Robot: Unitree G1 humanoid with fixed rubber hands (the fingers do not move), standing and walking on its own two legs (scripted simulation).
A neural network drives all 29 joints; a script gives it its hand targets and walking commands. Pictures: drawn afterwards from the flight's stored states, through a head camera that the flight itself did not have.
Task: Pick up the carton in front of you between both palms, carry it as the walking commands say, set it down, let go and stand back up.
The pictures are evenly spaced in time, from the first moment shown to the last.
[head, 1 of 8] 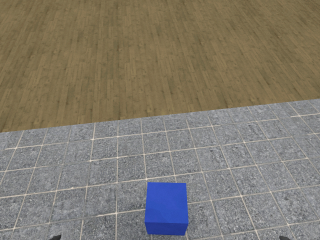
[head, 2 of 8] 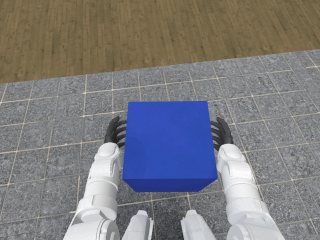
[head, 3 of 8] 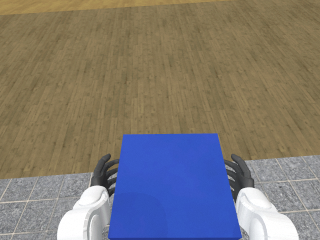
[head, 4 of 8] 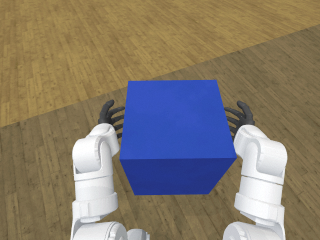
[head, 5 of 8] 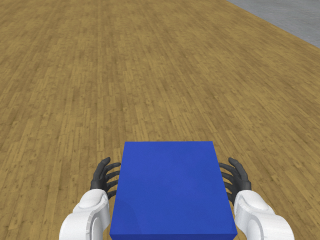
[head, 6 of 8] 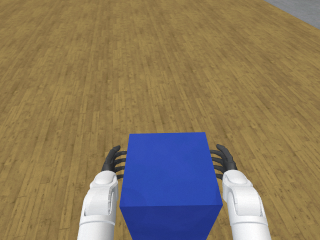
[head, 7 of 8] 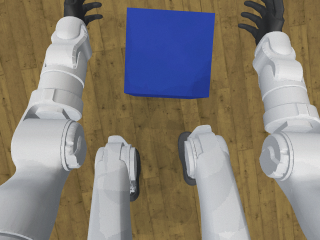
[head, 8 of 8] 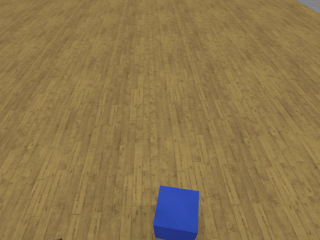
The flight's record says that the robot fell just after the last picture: no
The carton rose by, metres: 1.15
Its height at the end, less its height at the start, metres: +0.43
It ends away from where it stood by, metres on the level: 7.11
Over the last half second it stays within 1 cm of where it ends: yes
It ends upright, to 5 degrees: yes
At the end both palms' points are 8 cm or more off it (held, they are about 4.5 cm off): yes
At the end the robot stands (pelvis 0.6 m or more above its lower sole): yes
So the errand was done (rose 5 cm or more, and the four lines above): yes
